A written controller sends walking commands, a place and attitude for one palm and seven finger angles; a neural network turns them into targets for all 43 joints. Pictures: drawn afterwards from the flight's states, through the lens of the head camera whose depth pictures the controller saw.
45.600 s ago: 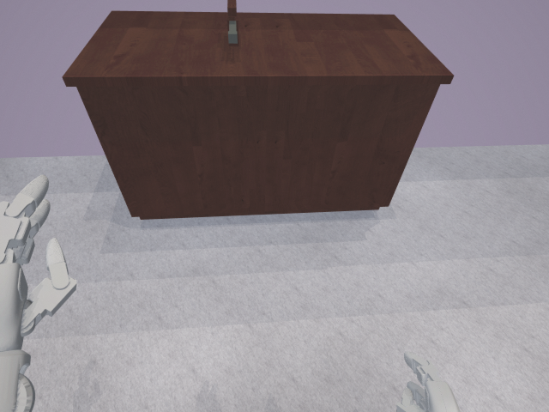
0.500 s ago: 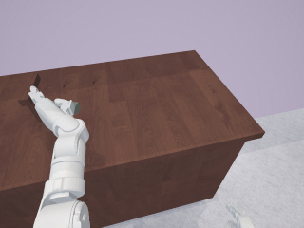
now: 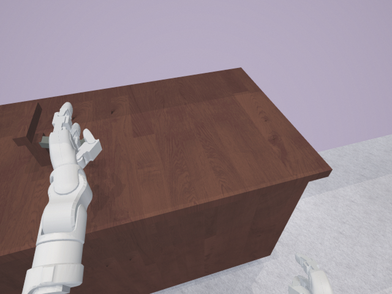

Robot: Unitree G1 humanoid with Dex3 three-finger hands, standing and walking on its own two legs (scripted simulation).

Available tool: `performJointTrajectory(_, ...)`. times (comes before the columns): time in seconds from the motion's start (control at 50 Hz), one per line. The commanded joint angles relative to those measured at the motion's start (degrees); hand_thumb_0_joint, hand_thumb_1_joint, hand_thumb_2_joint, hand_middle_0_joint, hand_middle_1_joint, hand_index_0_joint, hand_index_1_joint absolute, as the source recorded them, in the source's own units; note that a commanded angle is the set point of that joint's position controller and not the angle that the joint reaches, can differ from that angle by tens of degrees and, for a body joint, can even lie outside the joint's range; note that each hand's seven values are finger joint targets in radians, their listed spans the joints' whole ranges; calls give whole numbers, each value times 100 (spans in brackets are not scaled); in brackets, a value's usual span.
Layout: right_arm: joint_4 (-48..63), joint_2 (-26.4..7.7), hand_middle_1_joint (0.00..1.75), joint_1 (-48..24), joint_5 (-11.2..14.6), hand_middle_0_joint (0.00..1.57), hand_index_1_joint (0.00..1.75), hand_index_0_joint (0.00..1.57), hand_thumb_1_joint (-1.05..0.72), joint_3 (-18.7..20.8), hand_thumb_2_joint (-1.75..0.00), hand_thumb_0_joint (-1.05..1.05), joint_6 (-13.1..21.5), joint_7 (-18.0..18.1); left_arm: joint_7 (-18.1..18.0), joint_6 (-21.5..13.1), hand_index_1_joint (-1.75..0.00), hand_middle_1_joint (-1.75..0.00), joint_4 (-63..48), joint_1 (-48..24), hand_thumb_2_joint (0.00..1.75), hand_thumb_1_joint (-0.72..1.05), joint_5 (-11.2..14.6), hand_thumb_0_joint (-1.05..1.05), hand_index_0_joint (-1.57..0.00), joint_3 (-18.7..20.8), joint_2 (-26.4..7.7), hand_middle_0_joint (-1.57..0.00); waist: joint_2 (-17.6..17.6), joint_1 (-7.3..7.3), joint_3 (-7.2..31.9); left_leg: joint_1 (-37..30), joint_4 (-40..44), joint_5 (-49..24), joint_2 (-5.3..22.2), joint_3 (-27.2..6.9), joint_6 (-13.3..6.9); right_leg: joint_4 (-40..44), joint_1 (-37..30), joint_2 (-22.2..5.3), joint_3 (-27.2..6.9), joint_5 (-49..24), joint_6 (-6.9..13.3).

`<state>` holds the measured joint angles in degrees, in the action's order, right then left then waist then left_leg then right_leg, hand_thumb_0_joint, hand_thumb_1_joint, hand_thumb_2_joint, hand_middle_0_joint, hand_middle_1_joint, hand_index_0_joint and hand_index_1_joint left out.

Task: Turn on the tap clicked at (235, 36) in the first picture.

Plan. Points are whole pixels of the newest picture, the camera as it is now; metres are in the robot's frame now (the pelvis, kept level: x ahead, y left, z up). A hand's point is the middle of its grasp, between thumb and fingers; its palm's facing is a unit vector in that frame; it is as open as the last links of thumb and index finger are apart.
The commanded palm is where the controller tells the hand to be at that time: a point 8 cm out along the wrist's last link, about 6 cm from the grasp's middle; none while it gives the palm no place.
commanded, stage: draw the hand back beside the body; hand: left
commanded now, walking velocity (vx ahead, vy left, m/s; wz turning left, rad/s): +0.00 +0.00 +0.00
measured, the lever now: (87, 146) +0.42 +0.30 +0.07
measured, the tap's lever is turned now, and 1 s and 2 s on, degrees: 66 66 66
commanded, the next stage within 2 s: step back with the hand held close in 1.28 s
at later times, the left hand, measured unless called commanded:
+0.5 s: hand (76, 184) +0.26 +0.23 +0.15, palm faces +0.31 -0.91 -0.28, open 7.7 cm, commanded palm +0.21 +0.28 +0.16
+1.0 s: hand (44, 218) +0.19 +0.24 +0.16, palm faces +0.38 -0.86 -0.34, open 7.5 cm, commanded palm +0.14 +0.29 +0.17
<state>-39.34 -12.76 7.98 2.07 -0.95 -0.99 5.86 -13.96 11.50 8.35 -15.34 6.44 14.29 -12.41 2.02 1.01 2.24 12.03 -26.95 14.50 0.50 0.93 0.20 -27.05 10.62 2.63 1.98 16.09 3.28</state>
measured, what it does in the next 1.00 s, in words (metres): stands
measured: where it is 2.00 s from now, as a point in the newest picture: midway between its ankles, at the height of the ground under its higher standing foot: outside the picture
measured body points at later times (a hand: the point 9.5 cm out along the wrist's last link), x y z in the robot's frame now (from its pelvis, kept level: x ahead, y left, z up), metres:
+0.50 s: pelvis -0.01 +0.00 +0.01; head -0.03 -0.02 +0.46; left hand +0.23 +0.27 +0.17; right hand +0.19 -0.21 -0.08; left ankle +0.00 +0.12 -0.74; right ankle -0.02 -0.08 -0.74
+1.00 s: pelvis -0.01 +0.01 +0.01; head -0.03 -0.01 +0.46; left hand +0.16 +0.29 +0.18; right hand +0.20 -0.21 -0.07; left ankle +0.00 +0.12 -0.74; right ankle -0.02 -0.08 -0.74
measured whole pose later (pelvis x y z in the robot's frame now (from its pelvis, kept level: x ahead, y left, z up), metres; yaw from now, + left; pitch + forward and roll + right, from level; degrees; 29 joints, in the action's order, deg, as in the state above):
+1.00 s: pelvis -0.01 +0.01 +0.01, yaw +1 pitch -6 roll -1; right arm -36.7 -13.0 8.6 0.1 -0.7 4.8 3.4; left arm -5.4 -7.1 -20.6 24.1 4.3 13.3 -18.9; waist 3.4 3.4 -2.0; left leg 4.6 -22.3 12.0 0.5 0.1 -0.3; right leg -18.9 1.3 2.8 2.6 12.0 2.8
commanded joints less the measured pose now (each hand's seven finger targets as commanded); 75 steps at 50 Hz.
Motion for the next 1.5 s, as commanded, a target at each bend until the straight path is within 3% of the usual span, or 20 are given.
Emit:
performJointTrajectory(0.0,964,-687,30,-510,-25,20,30,20,-90,179,-90,0,334,-39,387,-639,-18,-18,-1157,63,90,90,-31,0,-16,901,-2265,-16,-356,191,753,-445,289,-1533,55,-107,-202,479,-764,-385,-243,-2529,-263)
performJointTrajectory(0.04,1131,-650,30,-603,1,20,30,20,-90,201,-90,0,416,-121,576,-1119,-19,-19,-1644,203,90,90,8,0,-16,730,-2081,-16,-257,222,813,-548,374,-1493,81,-43,-228,601,-847,-388,-275,-2383,-238)
performJointTrajectory(0.08,1147,-666,30,-661,-2,20,30,20,-90,217,-90,0,572,-127,624,-1509,-19,-19,-2518,-398,90,90,-69,0,-16,617,-2185,-16,522,126,867,-939,423,-1524,66,-20,-223,779,-698,-370,-307,-2141,-180)
performJointTrajectory(0.1,1138,-671,30,-629,-33,20,30,20,-90,211,-90,0,652,-138,615,-1621,-20,-20,-2574,-476,90,90,-126,0,-17,485,-2098,-17,598,81,826,-1056,465,-1499,65,-57,-211,845,-600,-334,-279,-1961,-161)
performJointTrajectory(0.18,1057,-689,30,-657,-32,20,30,20,-90,204,-90,0,870,-138,624,-1898,-21,-21,-2455,-552,90,90,-196,0,-17,-178,-1518,-17,315,-28,474,-1337,624,-1234,65,-119,-243,1068,-307,-270,-233,-1484,-150)
performJointTrajectory(0.26,964,-717,30,-660,-49,20,30,20,-90,216,-90,0,874,-137,641,-2054,-22,-22,-2086,1,90,90,-197,0,-17,-214,-1450,-17,-285,27,406,-1263,777,-941,66,-184,-265,1152,-416,-258,-207,-1128,-166)
performJointTrajectory(0.32,979,-690,30,-722,-59,20,30,20,-90,186,-90,0,806,-158,683,-2156,-23,-23,-2191,346,90,90,-200,0,-18,23,-1615,-18,-52,110,413,-1196,853,-948,37,-183,-240,1199,-589,-276,-206,-1112,-138)
performJointTrajectory(0.38,1030,-683,30,-790,-91,20,30,20,-90,186,-90,0,738,-170,715,-2185,-24,-24,-2306,967,90,90,-173,0,-18,461,-1905,-18,-9,229,425,-1120,884,-1105,64,-173,-222,1235,-770,-291,-218,-1279,-125)
performJointTrajectory(0.48,1180,-608,30,-827,-114,20,30,20,-90,163,-90,0,686,-217,793,-2177,-26,-26,-2829,1538,90,90,-143,0,-19,563,-1856,-19,149,268,336,-1082,853,-1299,93,-156,-195,1233,-823,-305,-217,-1515,-105)
performJointTrajectory(0.62,1201,-608,30,-805,-125,20,30,20,-90,186,-90,0,770,-211,789,-2184,-28,-28,-3315,1855,90,90,-175,0,-19,386,-1676,-19,167,208,359,-1207,771,-1281,109,-147,-207,1250,-716,-308,-228,-1454,-115)
performJointTrajectory(0.66,1202,-629,30,-819,-140,20,30,20,-90,195,-90,0,805,-211,777,-2179,-28,-28,-3384,2078,90,90,-172,0,-19,354,-1623,-19,-44,219,284,-1172,744,-1330,111,-162,-218,1233,-701,-307,-218,-1518,-123)
performJointTrajectory(0.7,1177,-627,30,-830,-139,20,30,20,-90,202,-90,0,811,-209,764,-2189,-29,-29,-3500,2182,90,90,-186,0,-20,347,-1606,-20,161,208,267,-1204,733,-1264,96,-153,-217,1263,-658,-316,-238,-1423,-115)
performJointTrajectory(0.76,1192,-633,30,-832,-158,20,30,20,-90,214,-90,0,842,-206,747,-2201,-30,-30,-3681,2467,90,90,-174,0,-20,447,-1664,-20,-90,246,263,-1152,710,-1294,106,-186,-224,1218,-690,-324,-205,-1463,-128)
performJointTrajectory(0.8,1184,-605,30,-837,-161,20,30,20,-90,206,-90,0,839,-206,734,-2209,-30,-30,-3789,2656,90,90,-186,0,-20,462,-1643,-20,179,254,208,-1128,706,-1244,90,-188,-216,1229,-665,-330,-223,-1382,-107)
performJointTrajectory(0.98,1256,-601,30,-839,-174,20,30,20,-90,213,-90,0,920,-228,744,-2228,-30,-30,-4365,3585,90,90,-186,0,-20,620,-1647,-20,162,287,39,-949,653,-1195,124,-237,-186,1168,-568,-329,-193,-1289,-96)
performJointTrajectory(1.36,1212,-583,30,-830,-175,20,30,20,-90,200,-90,0,966,-183,713,-2225,-30,-30,-4225,3407,90,90,-185,0,-20,600,-1624,-20,42,282,13,-886,626,-967,113,-286,-202,1140,-511,-349,-198,-1072,-100)
performJointTrajectory(1.38,1184,-609,30,-869,-166,20,30,20,-90,175,-90,0,958,-177,687,-2250,-30,-30,-4465,2894,90,90,-195,0,-20,714,-1821,-20,244,254,40,-887,661,-944,89,-301,-188,1161,-531,-352,-205,-1021,-81)
performJointTrajectory(1.4,1408,-640,30,-773,-156,20,30,20,-90,134,-90,0,842,-131,612,-2420,-30,-30,-4760,2333,90,90,-142,0,-20,1503,-2486,-20,132,141,-507,-491,403,-683,220,-486,-282,1330,137,-629,-790,-1611,-158)
performJointTrajectory(1.44,1318,-571,30,-591,-184,20,30,20,-90,156,-90,0,702,-158,715,-2392,-30,-30,-3968,3302,90,90,-186,0,-20,993,-1784,-20,-321,76,-106,-540,161,-963,263,-559,-267,1136,64,-864,-761,-2215,-183)
performJointTrajectory(1.48,1470,-616,30,-608,-184,20,30,20,-90,203,-90,0,622,-154,750,-2423,-30,-30,-4225,3510,90,90,-215,0,-20,869,-1663,-20,-100,84,314,-632,143,-1438,322,-492,-272,868,-72,-893,-642,-2530,-208)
